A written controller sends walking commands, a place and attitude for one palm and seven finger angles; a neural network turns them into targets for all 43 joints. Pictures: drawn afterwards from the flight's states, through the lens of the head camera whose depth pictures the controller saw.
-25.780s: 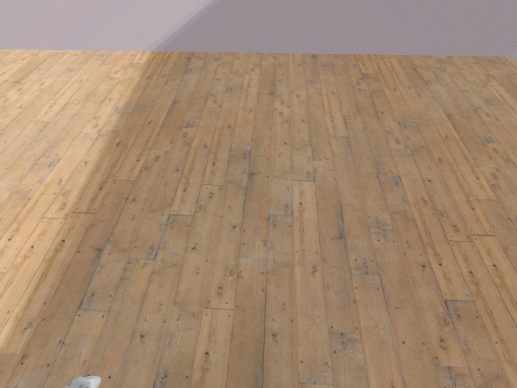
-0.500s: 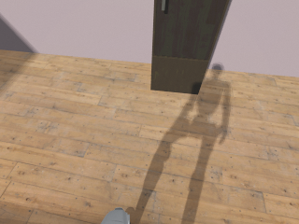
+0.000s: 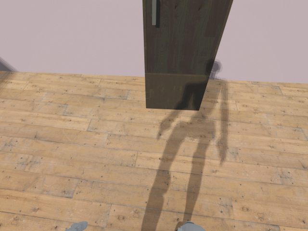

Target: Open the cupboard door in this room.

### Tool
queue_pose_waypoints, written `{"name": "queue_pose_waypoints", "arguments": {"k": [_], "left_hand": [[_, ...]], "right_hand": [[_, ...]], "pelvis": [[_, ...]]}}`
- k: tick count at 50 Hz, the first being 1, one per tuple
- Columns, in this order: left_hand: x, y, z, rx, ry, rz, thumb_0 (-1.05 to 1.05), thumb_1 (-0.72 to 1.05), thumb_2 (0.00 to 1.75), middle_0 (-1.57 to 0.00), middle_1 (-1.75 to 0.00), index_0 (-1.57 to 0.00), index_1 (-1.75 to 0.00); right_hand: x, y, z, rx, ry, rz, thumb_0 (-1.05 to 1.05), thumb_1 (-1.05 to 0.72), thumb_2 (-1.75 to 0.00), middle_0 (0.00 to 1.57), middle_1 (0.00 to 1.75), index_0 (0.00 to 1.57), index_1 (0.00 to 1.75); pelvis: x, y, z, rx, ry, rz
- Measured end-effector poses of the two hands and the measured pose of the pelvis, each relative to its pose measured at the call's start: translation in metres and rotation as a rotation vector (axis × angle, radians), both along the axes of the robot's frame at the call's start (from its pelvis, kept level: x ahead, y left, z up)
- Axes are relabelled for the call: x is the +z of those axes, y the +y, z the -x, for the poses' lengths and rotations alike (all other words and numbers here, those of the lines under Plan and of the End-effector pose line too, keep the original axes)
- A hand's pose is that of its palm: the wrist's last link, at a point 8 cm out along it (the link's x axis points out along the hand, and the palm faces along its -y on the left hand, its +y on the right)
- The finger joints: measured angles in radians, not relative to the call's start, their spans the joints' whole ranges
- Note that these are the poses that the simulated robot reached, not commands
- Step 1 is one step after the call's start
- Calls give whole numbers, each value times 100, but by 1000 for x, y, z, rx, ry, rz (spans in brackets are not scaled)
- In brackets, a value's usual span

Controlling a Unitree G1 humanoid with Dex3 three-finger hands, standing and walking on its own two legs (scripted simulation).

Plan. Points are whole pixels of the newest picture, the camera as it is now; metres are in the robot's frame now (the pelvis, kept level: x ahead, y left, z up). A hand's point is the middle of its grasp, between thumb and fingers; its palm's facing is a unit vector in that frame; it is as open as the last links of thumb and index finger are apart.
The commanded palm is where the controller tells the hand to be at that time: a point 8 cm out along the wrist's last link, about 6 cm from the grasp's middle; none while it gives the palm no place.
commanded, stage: stand and wait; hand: left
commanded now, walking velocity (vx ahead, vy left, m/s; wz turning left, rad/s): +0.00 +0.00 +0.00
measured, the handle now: (154, 9) +1.10 +0.03 +0.07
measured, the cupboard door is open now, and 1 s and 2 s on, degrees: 0 0 0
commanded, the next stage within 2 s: turn or walk to find it in 0.34 s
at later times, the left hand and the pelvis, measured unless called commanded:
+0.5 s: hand out of the picture +0.10 +0.17 -0.17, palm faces +0.06 -0.98 -0.18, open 7.3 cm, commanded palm none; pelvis +0.09 -0.01 +0.00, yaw +1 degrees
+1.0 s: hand out of the picture +0.11 +0.14 -0.17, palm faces +0.04 -0.98 -0.18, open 7.4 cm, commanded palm none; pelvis +0.13 -0.02 +0.00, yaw +0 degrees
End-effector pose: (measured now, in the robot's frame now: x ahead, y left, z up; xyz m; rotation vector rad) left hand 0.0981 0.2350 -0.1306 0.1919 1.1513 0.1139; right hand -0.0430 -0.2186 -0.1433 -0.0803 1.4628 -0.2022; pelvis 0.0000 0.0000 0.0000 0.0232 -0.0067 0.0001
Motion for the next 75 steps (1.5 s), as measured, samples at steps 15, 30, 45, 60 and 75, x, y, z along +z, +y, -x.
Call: {"name": "queue_pose_waypoints", "arguments": {"k": [15,30,45,60,75], "left_hand": [[-9,-28,-25,70,66,11,-1,93,90,-20,-30,-20,-30],[-11,-24,18,121,291,35,0,91,90,-19,-30,-20,-30],[-13,-45,-2,106,303,43,1,92,90,-20,-30,-20,-30],[-10,-38,-11,100,258,14,1,92,90,-19,-30,-20,-30],[-10,-42,7,96,270,35,1,91,90,-19,-30,-20,-30]], "right_hand": [[-8,-22,-112,76,-69,6,1,-93,-90,20,30,20,30],[3,-11,-152,92,-71,18,1,-94,-90,20,30,20,30],[-1,-4,-150,63,-8,-13,1,-92,-90,20,30,20,30],[-2,-4,-141,47,-7,-28,0,-91,-90,20,30,20,30],[1,-8,-131,48,-22,-15,0,-91,-90,20,30,20,30]], "pelvis": [[-2,-19,-58,22,-5,40],[6,-9,-108,5,4,21],[5,-16,-127,4,0,22],[5,-21,-122,2,-7,21],[7,-20,-108,-4,-13,22]]}}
